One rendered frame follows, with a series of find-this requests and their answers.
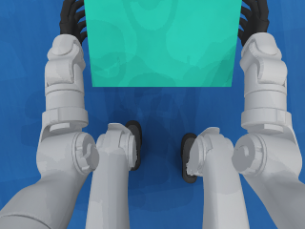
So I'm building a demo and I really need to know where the right robot forearm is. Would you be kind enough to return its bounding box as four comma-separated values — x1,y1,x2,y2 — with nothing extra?
239,32,302,167

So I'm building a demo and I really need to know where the robot left foot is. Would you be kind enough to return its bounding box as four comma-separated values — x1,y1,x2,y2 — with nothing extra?
125,120,142,171

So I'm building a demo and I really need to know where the carton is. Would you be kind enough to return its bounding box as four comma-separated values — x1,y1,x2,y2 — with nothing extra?
84,0,242,87

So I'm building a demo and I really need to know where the right robot upper arm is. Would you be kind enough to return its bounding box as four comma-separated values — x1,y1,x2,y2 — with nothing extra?
232,133,305,229

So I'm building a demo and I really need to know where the left robot hand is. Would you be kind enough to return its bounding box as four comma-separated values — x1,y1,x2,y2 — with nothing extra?
59,0,88,46

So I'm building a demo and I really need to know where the left robot forearm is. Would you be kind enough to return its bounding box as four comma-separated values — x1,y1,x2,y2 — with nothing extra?
36,33,89,173

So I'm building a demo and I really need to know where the right robot hand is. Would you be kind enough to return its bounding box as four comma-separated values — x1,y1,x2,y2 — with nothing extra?
237,0,270,47

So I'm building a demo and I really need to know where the left robot upper arm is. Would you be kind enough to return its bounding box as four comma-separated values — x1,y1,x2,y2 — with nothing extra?
0,131,100,229

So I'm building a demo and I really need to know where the right robot thigh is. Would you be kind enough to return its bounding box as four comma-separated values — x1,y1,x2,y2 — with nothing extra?
193,134,250,229

